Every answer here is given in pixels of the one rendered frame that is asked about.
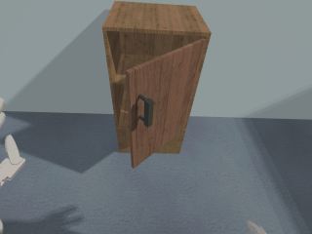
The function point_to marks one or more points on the right robot hand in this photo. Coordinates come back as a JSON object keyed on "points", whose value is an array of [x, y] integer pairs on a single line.
{"points": [[254, 228]]}

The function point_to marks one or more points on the left robot hand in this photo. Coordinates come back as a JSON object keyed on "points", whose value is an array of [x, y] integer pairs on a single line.
{"points": [[9, 167]]}

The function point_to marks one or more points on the handle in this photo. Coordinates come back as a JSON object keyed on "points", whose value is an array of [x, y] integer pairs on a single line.
{"points": [[148, 111]]}

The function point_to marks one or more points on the cupboard door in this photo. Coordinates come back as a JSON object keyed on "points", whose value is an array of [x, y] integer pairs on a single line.
{"points": [[169, 80]]}

